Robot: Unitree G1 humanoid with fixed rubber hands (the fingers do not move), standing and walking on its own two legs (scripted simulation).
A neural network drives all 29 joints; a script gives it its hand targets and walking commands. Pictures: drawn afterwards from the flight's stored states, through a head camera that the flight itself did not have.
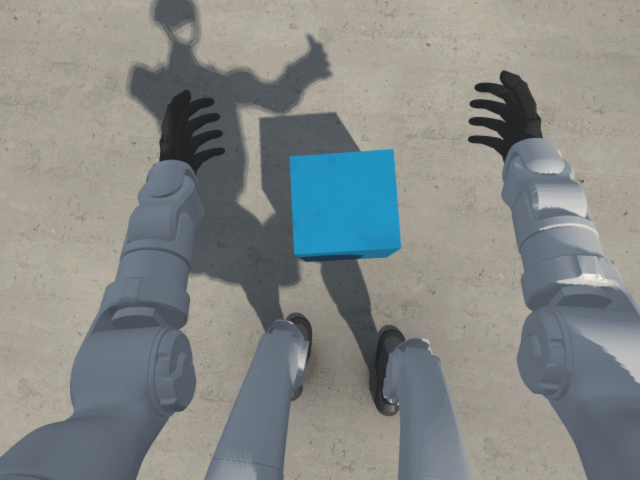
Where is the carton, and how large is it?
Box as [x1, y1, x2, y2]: [290, 149, 400, 261]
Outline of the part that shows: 393,149 290,156 294,254 305,261 383,257 389,255 400,248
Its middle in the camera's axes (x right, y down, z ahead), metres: +0.05 -0.07 +0.89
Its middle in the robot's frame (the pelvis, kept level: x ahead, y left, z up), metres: +0.49 +0.04 -0.52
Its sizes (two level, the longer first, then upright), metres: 0.210 0.200 0.250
